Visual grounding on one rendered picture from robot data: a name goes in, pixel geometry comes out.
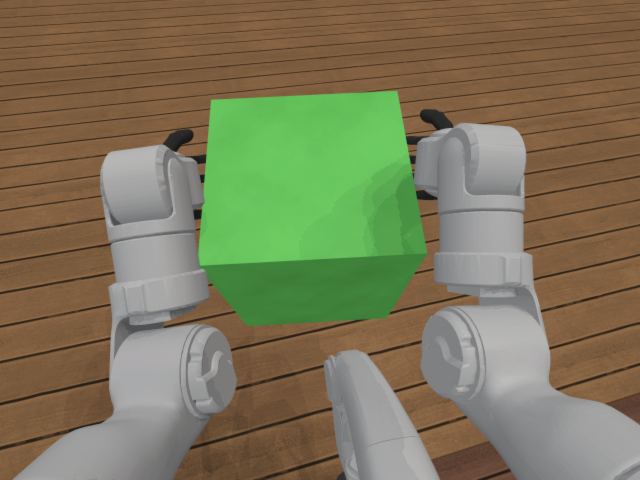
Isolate left robot forearm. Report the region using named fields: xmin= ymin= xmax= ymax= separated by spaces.
xmin=100 ymin=145 xmax=210 ymax=404

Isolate carton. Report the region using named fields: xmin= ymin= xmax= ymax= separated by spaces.
xmin=198 ymin=91 xmax=427 ymax=326

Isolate robot right thigh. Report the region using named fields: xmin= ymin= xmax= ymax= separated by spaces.
xmin=324 ymin=350 xmax=440 ymax=480

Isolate right robot hand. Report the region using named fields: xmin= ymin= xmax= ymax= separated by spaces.
xmin=406 ymin=109 xmax=453 ymax=200

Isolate right robot shin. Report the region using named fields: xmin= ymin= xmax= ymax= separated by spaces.
xmin=332 ymin=353 xmax=370 ymax=480

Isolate left robot hand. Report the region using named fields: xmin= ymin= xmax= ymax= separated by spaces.
xmin=162 ymin=129 xmax=207 ymax=220

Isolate right robot forearm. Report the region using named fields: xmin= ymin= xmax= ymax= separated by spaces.
xmin=413 ymin=123 xmax=550 ymax=352

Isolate left robot upper arm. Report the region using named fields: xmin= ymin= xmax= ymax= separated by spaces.
xmin=12 ymin=324 xmax=237 ymax=480

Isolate right robot upper arm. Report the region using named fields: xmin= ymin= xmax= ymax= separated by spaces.
xmin=420 ymin=304 xmax=640 ymax=480

